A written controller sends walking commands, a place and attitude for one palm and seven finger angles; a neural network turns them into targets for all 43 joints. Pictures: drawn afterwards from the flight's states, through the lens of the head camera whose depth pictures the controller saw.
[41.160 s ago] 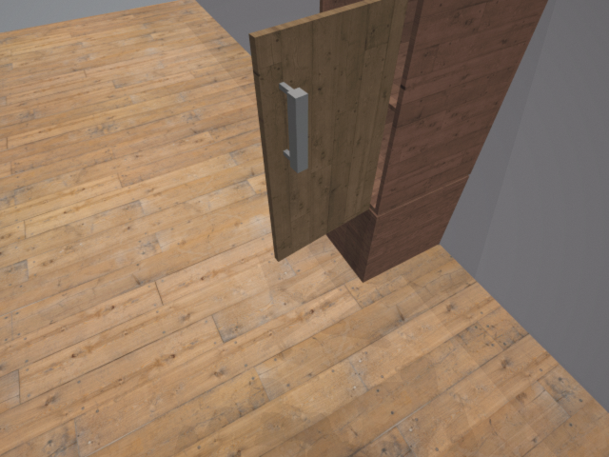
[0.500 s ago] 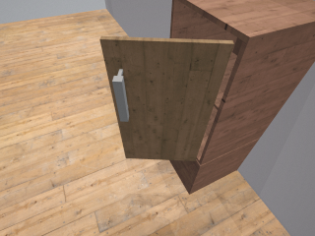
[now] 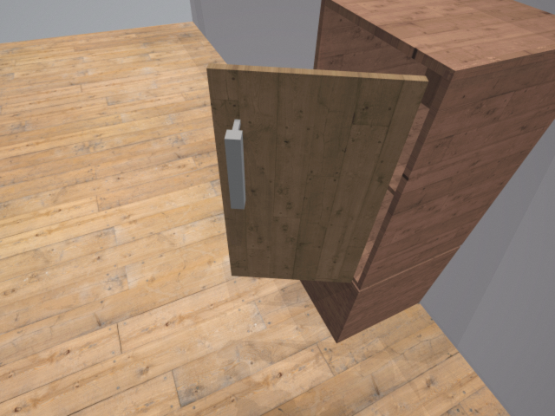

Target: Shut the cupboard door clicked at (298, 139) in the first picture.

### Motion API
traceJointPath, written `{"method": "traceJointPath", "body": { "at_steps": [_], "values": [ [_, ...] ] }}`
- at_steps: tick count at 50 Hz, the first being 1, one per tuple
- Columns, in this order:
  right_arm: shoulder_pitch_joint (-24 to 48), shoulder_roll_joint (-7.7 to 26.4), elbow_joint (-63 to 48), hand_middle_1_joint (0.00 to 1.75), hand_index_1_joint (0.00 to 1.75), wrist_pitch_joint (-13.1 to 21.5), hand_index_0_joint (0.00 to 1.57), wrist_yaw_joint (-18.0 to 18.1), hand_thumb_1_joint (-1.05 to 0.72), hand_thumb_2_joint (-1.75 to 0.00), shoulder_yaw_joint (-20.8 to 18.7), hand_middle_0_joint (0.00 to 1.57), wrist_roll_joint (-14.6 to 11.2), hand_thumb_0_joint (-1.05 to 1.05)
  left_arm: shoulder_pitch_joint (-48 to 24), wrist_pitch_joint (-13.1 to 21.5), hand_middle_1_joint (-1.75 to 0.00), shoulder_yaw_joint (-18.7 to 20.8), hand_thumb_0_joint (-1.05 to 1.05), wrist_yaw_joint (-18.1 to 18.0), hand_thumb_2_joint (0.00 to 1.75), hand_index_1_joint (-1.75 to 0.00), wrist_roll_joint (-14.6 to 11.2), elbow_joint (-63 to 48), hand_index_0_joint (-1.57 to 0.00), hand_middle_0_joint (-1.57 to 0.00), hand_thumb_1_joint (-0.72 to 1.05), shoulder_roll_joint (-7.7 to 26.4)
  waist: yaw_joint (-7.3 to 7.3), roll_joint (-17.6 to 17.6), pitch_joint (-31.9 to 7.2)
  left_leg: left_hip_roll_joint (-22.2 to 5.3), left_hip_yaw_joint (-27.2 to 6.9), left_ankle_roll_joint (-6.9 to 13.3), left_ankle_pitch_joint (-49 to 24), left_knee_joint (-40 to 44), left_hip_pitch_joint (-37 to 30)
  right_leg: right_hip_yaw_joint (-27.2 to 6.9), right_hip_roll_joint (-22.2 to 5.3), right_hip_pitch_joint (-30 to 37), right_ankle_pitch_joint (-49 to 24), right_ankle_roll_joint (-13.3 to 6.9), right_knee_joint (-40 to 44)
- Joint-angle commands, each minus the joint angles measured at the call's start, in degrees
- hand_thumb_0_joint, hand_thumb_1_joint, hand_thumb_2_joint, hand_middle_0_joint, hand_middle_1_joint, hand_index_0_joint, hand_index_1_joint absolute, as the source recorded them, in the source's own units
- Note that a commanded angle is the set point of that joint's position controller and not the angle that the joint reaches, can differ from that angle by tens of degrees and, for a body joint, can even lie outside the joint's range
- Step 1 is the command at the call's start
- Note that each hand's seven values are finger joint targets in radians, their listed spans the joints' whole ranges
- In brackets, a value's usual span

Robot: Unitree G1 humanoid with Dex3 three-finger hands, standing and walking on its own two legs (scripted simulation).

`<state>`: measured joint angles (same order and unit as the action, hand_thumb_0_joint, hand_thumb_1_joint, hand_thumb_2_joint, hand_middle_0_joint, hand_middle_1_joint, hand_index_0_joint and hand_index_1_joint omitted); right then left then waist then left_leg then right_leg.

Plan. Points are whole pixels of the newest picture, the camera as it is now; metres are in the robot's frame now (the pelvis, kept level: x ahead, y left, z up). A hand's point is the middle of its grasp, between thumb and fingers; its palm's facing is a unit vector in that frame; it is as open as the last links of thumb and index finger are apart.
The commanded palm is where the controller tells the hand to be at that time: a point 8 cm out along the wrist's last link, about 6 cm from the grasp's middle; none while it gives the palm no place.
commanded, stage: shuffle to correct the standing spot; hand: left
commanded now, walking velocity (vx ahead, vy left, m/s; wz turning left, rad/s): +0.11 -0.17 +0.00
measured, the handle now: (237, 165) +0.51 +0.11 +0.08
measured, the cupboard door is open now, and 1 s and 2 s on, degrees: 62 62 62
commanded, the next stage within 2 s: come to a stop and stand still in 0.56 s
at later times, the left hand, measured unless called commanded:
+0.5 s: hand out of the picture -0.01 +0.13 -0.19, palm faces +0.01 -0.99 -0.13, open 7.4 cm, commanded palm none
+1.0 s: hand out of the picture +0.16 +0.10 -0.19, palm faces +0.03 -0.98 -0.19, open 7.3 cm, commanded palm none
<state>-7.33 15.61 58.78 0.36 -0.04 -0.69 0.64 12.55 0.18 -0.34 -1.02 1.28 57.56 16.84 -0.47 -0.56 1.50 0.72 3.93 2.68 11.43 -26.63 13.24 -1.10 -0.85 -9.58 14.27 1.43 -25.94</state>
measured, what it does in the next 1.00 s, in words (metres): walks ahead: right foot, then left foot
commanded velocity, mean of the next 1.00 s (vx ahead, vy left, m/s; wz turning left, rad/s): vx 0.03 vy -0.06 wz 0.05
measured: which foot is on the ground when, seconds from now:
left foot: down 0.00-0.78, up 0.80-0.92, down 0.94-1.00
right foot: down 0.00-0.50, up 0.52-0.74, down 0.76-1.00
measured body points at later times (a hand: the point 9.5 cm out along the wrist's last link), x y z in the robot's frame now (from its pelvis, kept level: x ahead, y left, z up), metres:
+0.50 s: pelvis +0.04 -0.03 -0.01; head +0.06 -0.01 +0.44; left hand -0.01 +0.19 -0.18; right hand +0.01 -0.26 -0.16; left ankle +0.04 +0.07 -0.74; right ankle +0.00 -0.14 -0.74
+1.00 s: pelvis +0.08 -0.08 -0.01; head +0.12 -0.07 +0.44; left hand +0.16 +0.15 -0.17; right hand +0.11 -0.32 -0.16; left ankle +0.08 +0.02 -0.74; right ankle +0.11 -0.22 -0.74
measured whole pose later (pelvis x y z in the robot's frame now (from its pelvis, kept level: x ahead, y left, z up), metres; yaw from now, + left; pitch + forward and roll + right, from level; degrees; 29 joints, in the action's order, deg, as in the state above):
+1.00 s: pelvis +0.08 -0.08 -0.01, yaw -1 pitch -1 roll +0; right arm -12.5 9.5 60.2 -1.4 1.8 -3.3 0.4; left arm 9.6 -1.1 2.8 -2.3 1.1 57.1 9.6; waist 0.1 -2.2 5.4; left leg -0.2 5.5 1.2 18.6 -34.7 13.4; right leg 3.4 -4.8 -17.5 16.0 1.8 -35.3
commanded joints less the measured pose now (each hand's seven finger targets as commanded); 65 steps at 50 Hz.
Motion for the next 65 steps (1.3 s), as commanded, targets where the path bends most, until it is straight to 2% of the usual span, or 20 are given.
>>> {"method": "traceJointPath", "body": {
  "at_steps": [1,11,18,22,23,25,27,36,38,39,41,44,48,50,52,56,58,59,62,65],
  "values": [
    [0.1,6.3,-1.7,0.30,0.30,0.9,0.20,0.4,-0.90,-0.90,-1.2,0.20,0.4,0.00,1.8,0.4,-0.30,0.6,0.00,-0.6,0.90,-0.30,-0.2,-0.9,-0.20,-0.20,0.90,4.4,0.72,2.0,-0.6,-7.8,-9.6,-0.9,7.2,9.7,-2.4,-3.2,-4.1,-4.4,1.1,-1.9,5.1],
    [-5.6,8.3,-0.6,0.30,0.30,-0.5,0.20,1.8,-0.90,-0.90,-3.6,0.20,0.7,0.00,8.9,-1.8,-0.30,1.8,0.00,1.0,0.90,-0.30,0.7,-0.4,-0.20,-0.20,0.90,0.7,0.29,5.1,2.2,-15.7,-13.9,3.1,21.7,13.1,2.3,2.7,-1.0,-7.2,5.8,-2.1,-4.4],
    [-6.4,-1.7,-0.5,0.30,0.30,0.0,0.20,1.8,-0.90,-0.90,-2.2,0.20,0.3,0.00,14.8,-0.5,-0.30,3.3,0.00,-0.1,0.90,-0.30,0.1,1.7,-0.20,-0.20,0.90,1.9,-1.00,-11.2,2.9,-2.5,2.4,-1.9,12.2,-13.7,12.6,-13.9,-12.5,-0.7,9.2,-10.2,11.8],
    [-11.9,-3.9,1.8,0.30,0.30,0.9,0.20,2.1,-0.90,-0.90,-2.1,0.20,0.1,0.00,11.9,-0.3,-0.30,3.2,0.00,-0.5,0.90,-0.30,0.2,2.0,-0.20,-0.20,0.90,-0.4,2.11,-5.5,0.7,-3.5,2.0,-1.6,8.7,-7.1,3.5,-6.0,-10.7,-2.3,-7.7,-10.9,2.1],
    [-15.3,-3.4,3.3,0.30,0.30,1.3,0.20,2.2,-0.90,-0.90,-2.1,0.20,0.2,0.00,10.7,-0.6,-0.30,3.0,0.00,-0.4,0.90,-0.30,0.0,1.7,-0.20,-0.20,0.90,-1.7,3.33,-1.7,0.7,-5.2,-0.3,-0.9,3.1,-1.1,-3.2,-2.5,-7.2,-6.9,-6.3,-8.2,-2.9],
    [-22.1,4.4,5.0,0.30,0.30,1.3,0.20,2.9,-0.90,-0.90,-3.9,0.20,1.3,0.00,8.6,-0.4,-0.30,2.3,0.00,0.2,0.90,-0.30,0.4,-0.4,-0.20,-0.20,0.90,-4.7,5.21,16.3,2.0,-22.7,-22.7,7.2,-3.7,11.1,-11.9,6.8,0.7,-21.8,14.6,-2.4,-20.6],
    [-22.8,3.4,5.6,0.30,0.30,1.5,0.20,3.4,-0.90,-0.90,-3.7,0.20,1.4,0.00,2.9,-0.8,-0.30,3.1,0.00,0.3,0.90,-0.30,1.1,-2.2,-0.20,-0.20,0.90,-2.8,5.18,11.0,8.0,-26.4,-25.3,10.7,-10.6,12.3,-7.8,0.6,-3.1,-28.7,16.6,-2.6,-32.5],
    [-12.6,1.0,2.2,0.30,0.30,0.4,0.20,2.7,-0.90,-0.90,-3.9,0.20,1.2,0.00,10.9,-0.4,-0.30,3.9,0.00,1.2,0.90,-0.30,0.1,0.9,-0.20,-0.20,0.90,-5.1,-1.73,3.4,0.3,-10.2,-3.6,0.2,4.5,0.0,7.7,6.6,-1.6,3.9,-4.5,-0.5,0.2],
    [-14.3,-5.6,1.0,0.30,0.30,-0.3,0.20,2.1,-0.90,-0.90,-2.4,0.20,0.3,0.00,11.6,1.2,-0.30,4.5,0.00,-0.4,0.90,-0.30,-0.1,1.5,-0.20,-0.20,0.90,2.0,-1.11,-13.1,-1.7,-3.3,2.0,-3.7,19.4,-13.0,12.0,-11.3,-18.8,5.0,-12.5,-7.3,8.7],
    [-13.8,-5.6,0.9,0.30,0.30,-0.4,0.20,1.9,-0.90,-0.90,-2.3,0.20,0.3,0.00,9.2,1.0,-0.30,4.1,0.00,-0.5,0.90,-0.30,0.0,0.7,-0.20,-0.20,0.90,2.7,-0.46,-5.7,-0.9,-3.3,-0.3,-3.3,20.3,-15.7,7.6,-9.7,-19.1,-0.6,-14.2,-9.1,7.8],
    [-13.1,-4.7,1.2,0.30,0.30,-1.3,0.20,2.0,-0.90,-0.90,-2.6,0.20,-0.1,0.00,4.9,1.6,-0.30,4.2,0.00,-1.1,0.90,-0.30,0.0,0.1,-0.20,-0.20,0.90,2.1,0.34,-16.0,-0.3,-4.2,-2.0,-3.8,19.9,-19.7,8.7,-9.7,-18.2,-1.2,-30.3,-10.3,5.6],
    [-14.2,-4.4,2.0,0.30,0.30,-1.3,0.20,2.0,-0.90,-0.90,-2.9,0.20,-0.5,0.00,1.9,0.7,-0.30,4.7,0.00,-1.9,0.90,-0.30,0.3,-1.3,-0.20,-0.20,0.90,2.6,1.01,-8.9,-2.5,-2.7,-0.4,-4.6,14.6,-11.8,6.5,-6.3,-17.8,2.4,-44.4,-11.1,-1.5],
    [-13.5,-1.4,0.7,0.30,0.30,-1.4,0.20,1.8,-0.90,-0.90,-3.7,0.20,0.1,0.00,0.3,-1.0,-0.30,5.2,0.00,-1.9,0.90,-0.30,-0.4,-3.4,-0.20,-0.20,0.90,1.8,1.12,-1.6,-3.2,-5.7,-1.9,-2.8,-11.0,-1.0,-5.6,-1.9,-12.7,-6.5,-27.3,-6.0,-5.7],
    [-9.5,0.9,-1.6,0.30,0.30,-1.1,0.20,1.6,-0.90,-0.90,-3.7,0.20,0.6,0.00,-2.3,-1.8,-0.30,4.3,0.00,-1.9,0.90,-0.30,-0.1,-4.6,-0.20,-0.20,0.90,-2.0,0.98,14.5,0.3,-14.3,-10.6,3.6,-29.5,6.2,-0.1,5.8,-3.0,-6.8,1.2,-0.4,-14.6],
    [-5.8,1.0,-2.9,0.30,0.30,-0.8,0.20,2.0,-0.90,-0.90,-3.5,0.20,0.8,0.00,-1.2,-2.5,-0.30,4.0,0.00,-1.8,0.90,-0.30,-0.3,-4.2,-0.20,-0.20,0.90,-2.7,-0.14,11.9,1.4,-15.7,-11.6,8.1,-33.2,7.2,1.5,2.6,-1.7,-7.7,15.3,-0.7,-22.6],
    [-4.9,2.5,-3.4,0.30,0.30,-0.7,0.20,2.0,-0.90,-0.90,-3.8,0.20,0.6,0.00,3.0,-1.1,-0.30,3.5,0.00,-1.5,0.90,-0.30,-0.3,-2.9,-0.20,-0.20,0.90,-3.7,-1.15,7.2,-4.5,-12.5,-8.2,5.6,-37.1,-0.2,-8.7,4.0,-1.5,-4.2,3.3,-0.5,-6.2],
    [-1.9,3.6,-7.5,0.30,0.30,1.1,0.20,1.5,-0.90,-0.90,-3.7,0.20,-1.5,0.00,10.0,1.5,-0.30,3.1,0.00,-3.4,0.90,-0.30,0.1,-0.9,-0.20,-0.20,0.90,-0.1,-2.61,3.0,-10.9,-9.7,-4.2,-0.3,-34.6,-15.1,-9.2,-2.4,-6.9,-0.2,-28.3,-1.3,3.5],
    [-5.4,-0.4,-9.9,0.30,0.30,1.1,0.20,0.6,-0.90,-0.90,-3.1,0.20,-0.7,0.00,4.9,2.2,-0.30,3.4,0.00,-3.1,0.90,-0.30,0.0,-4.4,-0.20,-0.20,0.90,3.7,1.00,-2.3,-9.7,-3.9,-3.7,-2.3,-2.3,-11.7,1.6,-9.8,-14.1,3.4,-32.4,-6.3,-0.2],
    [-7.7,-2.1,-7.9,0.30,0.30,0.1,0.20,0.3,-0.90,-0.90,-2.1,0.20,-0.2,0.00,1.9,2.7,-0.30,2.7,0.00,-2.6,0.90,-0.30,-0.1,-5.6,-0.20,-0.20,0.90,2.1,2.78,-3.8,-8.3,-2.9,-2.2,-2.0,0.1,-1.2,-1.7,-5.8,-10.8,2.3,-35.1,-7.4,-5.5],
    [-6.2,0.5,-7.7,0.30,0.30,0.4,0.20,0.8,-0.90,-0.90,-1.7,0.20,-0.1,0.00,3.5,1.1,-0.30,1.5,0.00,-2.3,0.90,-0.30,-0.3,-5.2,-0.20,-0.20,0.90,0.2,0.80,2.7,-1.7,-8.3,-7.3,0.8,-14.3,0.7,-2.6,-0.5,-4.1,-4.4,-8.0,-3.3,-3.3]
  ]
}}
